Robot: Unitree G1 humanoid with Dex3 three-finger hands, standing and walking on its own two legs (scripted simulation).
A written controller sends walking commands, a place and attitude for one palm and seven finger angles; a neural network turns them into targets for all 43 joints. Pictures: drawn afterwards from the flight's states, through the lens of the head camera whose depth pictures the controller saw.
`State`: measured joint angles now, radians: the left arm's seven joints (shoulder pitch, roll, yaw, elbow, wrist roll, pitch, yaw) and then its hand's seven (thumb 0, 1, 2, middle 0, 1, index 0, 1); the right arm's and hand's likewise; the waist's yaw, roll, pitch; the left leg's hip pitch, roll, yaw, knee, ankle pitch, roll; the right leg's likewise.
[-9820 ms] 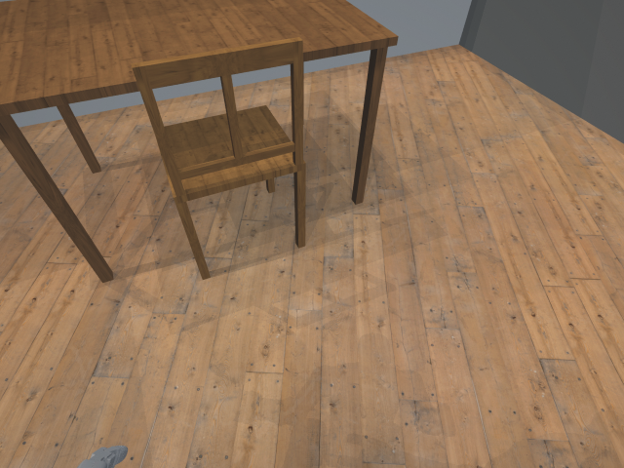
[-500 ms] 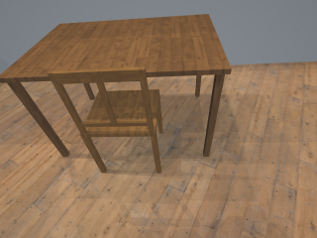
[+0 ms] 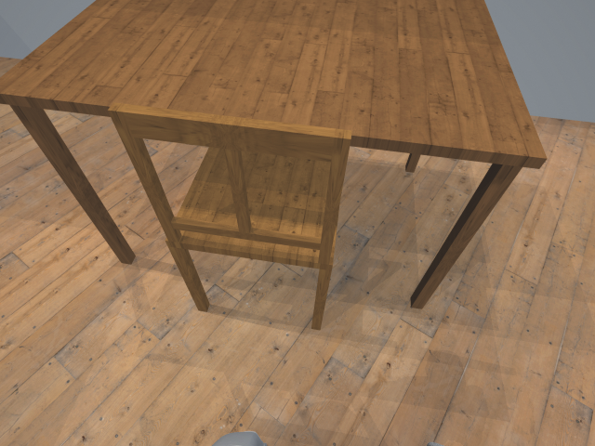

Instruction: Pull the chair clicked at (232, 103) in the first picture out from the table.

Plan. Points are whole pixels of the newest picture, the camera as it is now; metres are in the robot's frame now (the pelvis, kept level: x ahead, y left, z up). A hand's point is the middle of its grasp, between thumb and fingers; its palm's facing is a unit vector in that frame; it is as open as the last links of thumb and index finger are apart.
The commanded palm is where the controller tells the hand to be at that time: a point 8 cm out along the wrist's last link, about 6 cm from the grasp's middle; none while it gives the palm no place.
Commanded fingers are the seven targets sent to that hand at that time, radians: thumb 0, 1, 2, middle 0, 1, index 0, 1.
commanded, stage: take the last steps up to it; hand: left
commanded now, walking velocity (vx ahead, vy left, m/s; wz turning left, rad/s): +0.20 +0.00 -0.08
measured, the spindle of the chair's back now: (239, 193) +0.58 +0.19 -0.10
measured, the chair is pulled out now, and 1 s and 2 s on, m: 0.00 0.00 0.00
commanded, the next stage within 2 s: come to a stop and stand still in 0.14 s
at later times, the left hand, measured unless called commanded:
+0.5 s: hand (212, 386) +0.21 +0.16 -0.15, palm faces -0.02 -0.98 -0.21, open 7.4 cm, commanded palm none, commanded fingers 0.00 0.90 0.90 -0.20 -0.30 -0.20 -0.30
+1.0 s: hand out of the picture +0.10 +0.28 -0.17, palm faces +0.00 -0.97 -0.25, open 7.4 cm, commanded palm none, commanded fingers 0.00 0.90 0.90 -0.20 -0.30 -0.20 -0.30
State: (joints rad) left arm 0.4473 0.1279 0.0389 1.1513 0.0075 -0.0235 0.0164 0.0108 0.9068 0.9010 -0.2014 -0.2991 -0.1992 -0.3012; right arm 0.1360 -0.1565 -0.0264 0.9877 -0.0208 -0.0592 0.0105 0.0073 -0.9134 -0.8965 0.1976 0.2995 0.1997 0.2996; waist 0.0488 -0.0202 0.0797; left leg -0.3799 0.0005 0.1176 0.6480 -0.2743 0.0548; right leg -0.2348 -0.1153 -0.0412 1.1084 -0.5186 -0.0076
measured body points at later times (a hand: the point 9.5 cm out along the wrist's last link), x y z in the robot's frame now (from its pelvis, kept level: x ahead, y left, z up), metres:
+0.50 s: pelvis +0.12 +0.00 +0.01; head +0.15 -0.02 +0.46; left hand +0.22 +0.21 -0.13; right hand +0.10 -0.21 -0.16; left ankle +0.06 +0.11 -0.70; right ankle +0.17 -0.11 -0.72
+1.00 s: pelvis +0.07 +0.08 +0.00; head +0.08 +0.09 +0.45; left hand +0.11 +0.33 -0.15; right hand +0.15 -0.17 -0.13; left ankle +0.09 +0.14 -0.72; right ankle +0.13 -0.08 -0.71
